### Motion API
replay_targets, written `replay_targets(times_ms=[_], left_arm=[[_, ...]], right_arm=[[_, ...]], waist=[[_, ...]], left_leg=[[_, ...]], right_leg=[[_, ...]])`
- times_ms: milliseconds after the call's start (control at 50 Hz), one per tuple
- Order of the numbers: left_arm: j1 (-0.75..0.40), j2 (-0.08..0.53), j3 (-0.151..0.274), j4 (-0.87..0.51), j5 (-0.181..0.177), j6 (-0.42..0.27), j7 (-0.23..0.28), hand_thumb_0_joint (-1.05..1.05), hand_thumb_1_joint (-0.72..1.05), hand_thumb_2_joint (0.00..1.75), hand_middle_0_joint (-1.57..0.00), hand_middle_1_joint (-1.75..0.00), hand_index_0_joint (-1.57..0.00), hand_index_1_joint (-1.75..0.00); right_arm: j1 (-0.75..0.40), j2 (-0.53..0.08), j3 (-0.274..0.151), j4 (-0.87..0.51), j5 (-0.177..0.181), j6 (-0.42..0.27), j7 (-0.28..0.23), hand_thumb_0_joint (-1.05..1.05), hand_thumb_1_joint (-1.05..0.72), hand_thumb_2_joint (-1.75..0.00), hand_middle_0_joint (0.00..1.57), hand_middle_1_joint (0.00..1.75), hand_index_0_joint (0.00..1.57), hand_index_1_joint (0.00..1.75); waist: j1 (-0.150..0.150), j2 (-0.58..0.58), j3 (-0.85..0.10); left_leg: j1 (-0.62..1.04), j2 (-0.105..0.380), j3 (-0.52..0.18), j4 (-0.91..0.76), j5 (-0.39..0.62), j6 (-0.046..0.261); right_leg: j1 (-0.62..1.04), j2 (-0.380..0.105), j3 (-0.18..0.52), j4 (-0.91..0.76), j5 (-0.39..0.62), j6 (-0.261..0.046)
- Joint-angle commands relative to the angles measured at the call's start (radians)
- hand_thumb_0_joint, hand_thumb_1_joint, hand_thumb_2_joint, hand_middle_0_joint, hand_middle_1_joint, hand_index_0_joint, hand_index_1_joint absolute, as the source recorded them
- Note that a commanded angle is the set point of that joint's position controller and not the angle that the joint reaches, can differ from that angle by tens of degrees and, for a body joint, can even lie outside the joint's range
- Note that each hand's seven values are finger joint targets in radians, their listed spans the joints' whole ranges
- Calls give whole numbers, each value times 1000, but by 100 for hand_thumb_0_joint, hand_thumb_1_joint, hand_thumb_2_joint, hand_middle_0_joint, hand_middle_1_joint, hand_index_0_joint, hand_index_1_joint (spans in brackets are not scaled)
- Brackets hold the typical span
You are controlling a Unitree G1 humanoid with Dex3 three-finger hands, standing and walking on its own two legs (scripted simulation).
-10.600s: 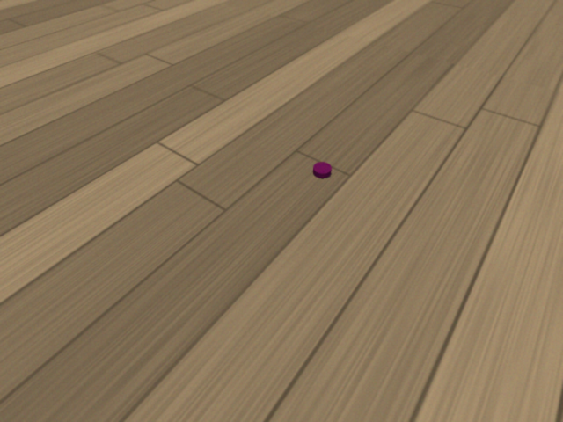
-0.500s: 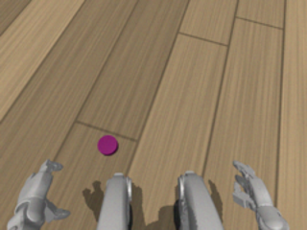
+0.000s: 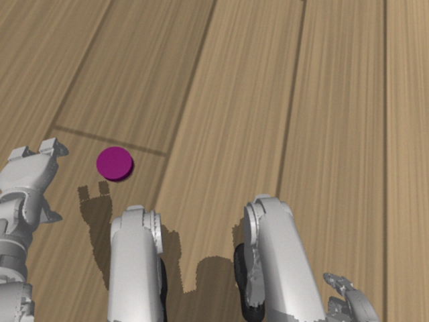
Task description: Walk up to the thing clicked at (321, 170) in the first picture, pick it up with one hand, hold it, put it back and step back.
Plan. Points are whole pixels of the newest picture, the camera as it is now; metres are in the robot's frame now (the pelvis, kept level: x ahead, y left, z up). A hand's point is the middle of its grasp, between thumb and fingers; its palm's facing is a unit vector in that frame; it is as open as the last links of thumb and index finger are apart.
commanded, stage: rise first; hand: left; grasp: from above
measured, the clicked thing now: (115, 164) +0.50 +0.25 -0.37
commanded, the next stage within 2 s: approach in 1.08 s
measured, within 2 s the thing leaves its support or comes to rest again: neither
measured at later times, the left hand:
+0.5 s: hand (69, 172) +0.43 +0.31 -0.21, palm faces -0.45 -0.05 -0.89, open 14.3 cm
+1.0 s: hand (78, 168) +0.45 +0.30 -0.24, palm faces -0.45 -0.07 -0.89, open 14.3 cm
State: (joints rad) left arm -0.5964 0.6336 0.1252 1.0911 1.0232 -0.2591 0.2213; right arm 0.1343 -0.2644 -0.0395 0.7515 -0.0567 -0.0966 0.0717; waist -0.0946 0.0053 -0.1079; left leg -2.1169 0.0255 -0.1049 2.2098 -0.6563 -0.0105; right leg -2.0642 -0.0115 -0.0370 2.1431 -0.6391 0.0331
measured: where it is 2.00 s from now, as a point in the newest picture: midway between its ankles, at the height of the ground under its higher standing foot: (204, 303)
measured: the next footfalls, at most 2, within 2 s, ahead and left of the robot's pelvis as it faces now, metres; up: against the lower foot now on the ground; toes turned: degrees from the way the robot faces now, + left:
none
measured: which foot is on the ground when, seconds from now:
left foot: down 0.00-1.00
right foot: down 0.00-1.00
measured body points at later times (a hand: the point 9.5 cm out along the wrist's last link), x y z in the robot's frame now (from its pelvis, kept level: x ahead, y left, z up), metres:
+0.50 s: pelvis +0.01 +0.00 -0.05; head +0.23 +0.07 +0.34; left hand +0.45 +0.31 -0.16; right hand +0.09 -0.27 -0.16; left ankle +0.09 +0.13 -0.36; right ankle +0.11 -0.13 -0.36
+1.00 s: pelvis +0.02 +0.00 -0.06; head +0.26 +0.06 +0.31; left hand +0.47 +0.30 -0.19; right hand +0.08 -0.28 -0.17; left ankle +0.09 +0.13 -0.36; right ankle +0.11 -0.13 -0.36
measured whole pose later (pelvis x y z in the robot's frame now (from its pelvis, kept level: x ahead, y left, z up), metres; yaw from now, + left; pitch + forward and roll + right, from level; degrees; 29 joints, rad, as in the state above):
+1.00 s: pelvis +0.02 +0.00 -0.06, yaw -2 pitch +34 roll -7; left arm -0.85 0.74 0.16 1.41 1.28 -0.28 0.45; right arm 0.11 -0.27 0.01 0.78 -0.17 -0.04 0.14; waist -0.20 -0.03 -0.04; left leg -2.31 0.01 -0.14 2.43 -0.72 -0.02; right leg -2.25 0.00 -0.05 2.34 -0.69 0.05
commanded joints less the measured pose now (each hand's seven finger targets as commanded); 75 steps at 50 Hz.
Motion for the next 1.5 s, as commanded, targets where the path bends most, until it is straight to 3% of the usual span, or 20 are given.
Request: replay_targets(times_ms=[0, 60, 180, 280, 360, 520, 740, 820, 1040, 1100, 1140, 1160, 1180, 1200, 1260, 1340, 1360, 1420, 1460, 1480], left_arm=[[-281, 282, 40, -60, 63, -16, 85, 0, -59, 107, -6, -98, -5, -100], [-331, 311, 44, -6, 112, -16, 116, 0, -59, 107, -6, -97, -4, -99], [-423, 309, 23, 45, 186, -21, 169, 0, -58, 106, -6, -96, -5, -98], [-439, 319, 33, 78, 223, -15, 206, 0, -57, 104, -6, -97, -5, -98], [-473, 327, 27, 110, 250, -12, 227, 0, -57, 103, -7, -98, -6, -99], [-498, 340, 47, 176, 246, -3, 247, 0, -56, 102, -6, -100, -6, -101], [-507, 359, 63, 156, 238, -17, 247, 0, -56, 102, -6, -102, -6, -102], [-509, 376, 72, 170, 243, -19, 253, 0, -57, 103, -6, -101, -5, -102], [-527, 374, 68, 207, 249, -19, 271, 0, -58, 104, -6, -101, -5, -102], [-527, 393, 77, 217, 252, -18, 280, 0, -57, 103, -6, -101, -6, -102], [-531, 380, 66, 226, 255, -13, 280, 0, -56, 102, -6, -102, -6, -102], [-535, 383, 65, 228, 259, -15, 281, 0, -61, 110, -7, -97, -2, -101], [-531, 384, 71, 232, 259, -13, 282, 0, -56, 102, -6, -103, -6, -103], [-530, 355, 48, 244, 257, -13, 281, 0, -55, 100, -6, -103, -6, -103], [-604, 289, -18, 255, 265, -17, 285, 0, -55, 100, -6, -105, -6, -104], [-722, 226, -78, 243, 259, -14, 305, 0, -54, 100, -6, -106, -7, -105], [-723, 223, -84, 241, 265, -8, 315, 0, -54, 100, -6, -106, -7, -105], [-751, 234, -73, 258, 275, 32, 360, 0, -54, 99, -6, -107, -7, -106], [-762, 291, -31, 286, 293, 71, 390, 0, -54, 99, -6, -106, -7, -105], [-766, 289, -23, 299, 296, 92, 400, 0, -54, 100, -6, -106, -7, -105]], right_arm=[[105, -224, -62, -60, -6, -4, -2, 0, -89, -90, 20, 30, 20, 30], [113, -237, -60, -47, -13, 11, 5, 0, -89, -90, 20, 30, 20, 30], [134, -245, -55, -22, -38, 24, 20, 0, -90, -90, 20, 30, 20, 30], [151, -243, -53, -6, -53, 33, 28, 0, -90, -90, 20, 30, 20, 30], [153, -234, -51, -3, -63, 38, 32, 0, -90, -90, 20, 30, 20, 30], [163, -233, -42, 5, -82, 34, 42, 0, -90, -90, 20, 30, 20, 30], [173, -237, -35, 12, -103, 42, 52, 0, -90, -90, 20, 30, 20, 30], [170, -240, -33, 13, -102, 46, 54, 0, -90, -90, 20, 30, 20, 30], [181, -253, -17, 17, -119, 46, 63, 0, -90, -90, 20, 30, 20, 30], [172, -257, -16, 14, -118, 46, 61, 0, -90, -90, 20, 30, 20, 30], [175, -255, -13, 23, -122, 43, 63, 0, -90, -90, 20, 30, 20, 30], [177, -257, -8, 22, -125, 45, 64, 0, -91, -90, 20, 30, 20, 30], [181, -258, -9, 24, -125, 44, 65, 0, -90, -90, 20, 30, 20, 30], [176, -258, -11, 22, -122, 43, 64, 0, -90, -90, 20, 30, 20, 30], [186, -260, -1, 28, -129, 34, 68, 0, -90, -90, 20, 30, 20, 30], [202, -268, 0, 36, -126, 14, 70, 0, -90, -90, 20, 30, 20, 30], [205, -269, 3, 37, -125, 10, 69, 0, -90, -90, 20, 30, 20, 30], [203, -272, 7, 34, -128, 0, 73, 0, -90, -90, 20, 30, 20, 30], [199, -279, 13, 19, -128, 0, 75, 0, -90, -90, 20, 30, 20, 30], [206, -275, 20, 19, -128, 4, 78, 0, -90, -90, 20, 30, 20, 30]], waist=[[-4, 159, -550], [-11, 191, -558], [-31, 271, -583], [-46, 267, -621], [-62, 237, -610], [-74, 215, -608], [-89, 229, -634], [-84, 238, -620], [-117, 231, -591], [-108, 245, -607], [-118, 240, -599], [-119, 248, -601], [-120, 251, -596], [-121, 255, -589], [-175, 259, -558], [-221, 269, -550], [-220, 294, -562], [-215, 350, -584], [-209, 361, -589], [-210, 381, -587]], left_leg=[[411, -37, 60, -271, -42, 36], [432, -35, 44, -260, -16, 30], [466, -31, 31, -234, 27, 19], [466, -35, 48, -176, 115, 25], [408, -41, 65, -141, 102, 36], [363, -39, 75, -102, 107, 44], [356, -36, 76, -50, 178, 44], [334, -38, 77, -46, 156, 43], [313, -37, 69, -26, 151, 46], [311, -37, 71, -20, 145, 44], [314, -37, 69, -15, 154, 44], [305, -38, 68, -14, 160, 44], [319, -38, 64, -18, 165, 44], [321, -36, 62, -22, 150, 40], [312, -35, 52, -15, 134, 41], [320, -28, 42, -12, 107, 39], [334, -29, 43, -16, 110, 37], [370, -24, 44, -28, 122, 28], [364, -24, 51, -30, 122, 26], [354, -26, 58, -37, 134, 27]], right_leg=[[194, 22, -77, -221, -25, -65], [142, 19, -89, -179, 4, -67], [73, 14, -102, -119, 42, -65], [92, 14, -99, -94, 106, -57], [103, 23, -97, -96, 104, -60], [112, 27, -99, -78, 113, -58], [140, 30, -98, -44, 185, -53], [129, 33, -99, -38, 166, -60], [128, 35, -112, -26, 168, -52], [131, 38, -111, -24, 167, -55], [125, 39, -112, -20, 178, -55], [130, 40, -113, -17, 183, -53], [121, 38, -117, -11, 184, -53], [99, 39, -121, -9, 167, -56], [79, 44, -131, -19, 164, -54], [46, 47, -142, -19, 146, -55], [52, 47, -143, -23, 149, -55], [41, 46, -152, -1, 161, -54], [44, 43, -146, 2, 172, -60], [52, 43, -141, 2, 184, -59]])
